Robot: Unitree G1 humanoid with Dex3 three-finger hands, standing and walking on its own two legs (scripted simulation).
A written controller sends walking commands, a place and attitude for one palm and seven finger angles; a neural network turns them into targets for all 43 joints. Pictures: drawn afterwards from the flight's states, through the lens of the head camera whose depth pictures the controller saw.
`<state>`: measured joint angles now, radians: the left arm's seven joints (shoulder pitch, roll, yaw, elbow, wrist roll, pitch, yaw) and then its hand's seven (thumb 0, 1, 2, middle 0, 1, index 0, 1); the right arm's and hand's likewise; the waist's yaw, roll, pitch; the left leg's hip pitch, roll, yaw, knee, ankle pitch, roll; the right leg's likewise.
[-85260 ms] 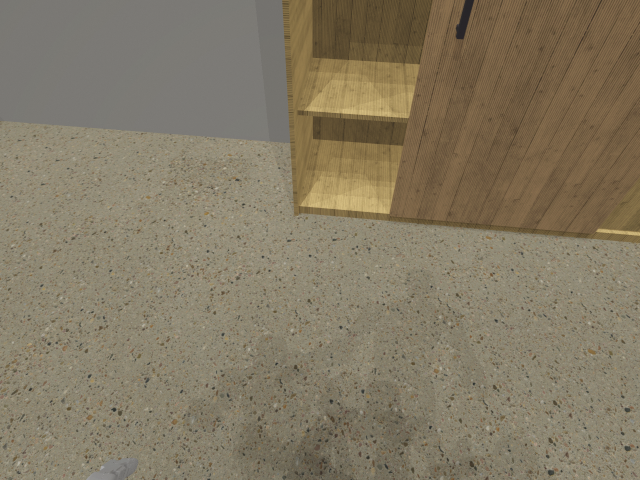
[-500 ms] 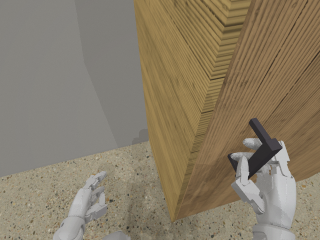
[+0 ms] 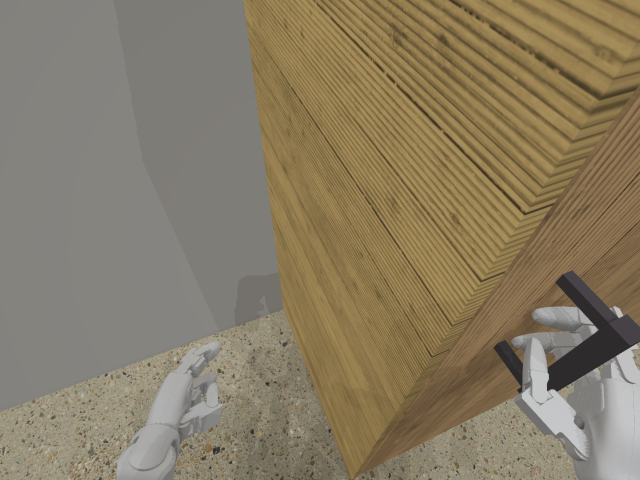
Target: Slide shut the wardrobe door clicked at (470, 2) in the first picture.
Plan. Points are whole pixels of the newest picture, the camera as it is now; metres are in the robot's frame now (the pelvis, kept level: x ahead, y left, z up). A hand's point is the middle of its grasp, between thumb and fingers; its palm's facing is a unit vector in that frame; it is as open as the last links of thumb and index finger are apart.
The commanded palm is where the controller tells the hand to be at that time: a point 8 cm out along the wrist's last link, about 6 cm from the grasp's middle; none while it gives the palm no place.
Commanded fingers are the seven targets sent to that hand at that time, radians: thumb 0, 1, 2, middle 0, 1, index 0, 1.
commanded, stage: stop walking and hold the door there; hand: right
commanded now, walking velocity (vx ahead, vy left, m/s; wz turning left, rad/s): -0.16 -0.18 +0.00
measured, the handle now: (552, 346) +0.20 -0.22 +0.15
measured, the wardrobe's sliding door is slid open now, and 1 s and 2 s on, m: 0.00 0.00 0.00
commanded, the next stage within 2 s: loosen the grip on the handle in 1.58 s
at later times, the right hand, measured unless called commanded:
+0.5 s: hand (536, 397) +0.16 -0.20 +0.12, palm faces +0.26 +0.94 -0.22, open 5.5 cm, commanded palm +0.12 -0.20 +0.13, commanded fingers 0.00 -0.90 -0.90 0.45 1.40 0.45 1.40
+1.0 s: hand (534, 398) +0.16 -0.19 +0.13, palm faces +0.22 +0.97 -0.09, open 5.5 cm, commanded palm +0.12 -0.20 +0.13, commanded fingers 0.00 -0.90 -0.90 0.45 1.40 0.45 1.40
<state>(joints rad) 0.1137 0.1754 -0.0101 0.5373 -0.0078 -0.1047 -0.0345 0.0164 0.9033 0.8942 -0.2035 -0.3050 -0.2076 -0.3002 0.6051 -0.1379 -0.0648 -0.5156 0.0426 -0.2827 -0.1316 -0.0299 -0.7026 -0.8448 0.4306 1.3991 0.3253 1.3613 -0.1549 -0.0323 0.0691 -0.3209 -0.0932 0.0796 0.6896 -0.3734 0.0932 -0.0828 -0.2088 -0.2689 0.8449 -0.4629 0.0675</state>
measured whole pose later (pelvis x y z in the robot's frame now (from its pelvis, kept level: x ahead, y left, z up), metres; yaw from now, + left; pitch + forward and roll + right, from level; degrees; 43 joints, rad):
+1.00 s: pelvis -0.06 -0.06 +0.02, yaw +9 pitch -2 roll +0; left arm 0.20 0.21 0.01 0.58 0.00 -0.11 0.04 0.02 0.91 0.89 -0.20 -0.30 -0.20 -0.30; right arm 0.54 -0.07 0.01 -0.38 0.02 -0.15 -0.21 0.04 -0.78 -0.81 0.45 1.40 0.37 1.40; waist -0.06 -0.02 0.01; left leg -0.26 0.00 -0.07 0.49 -0.19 -0.02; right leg -0.17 -0.03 -0.21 0.49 -0.28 -0.05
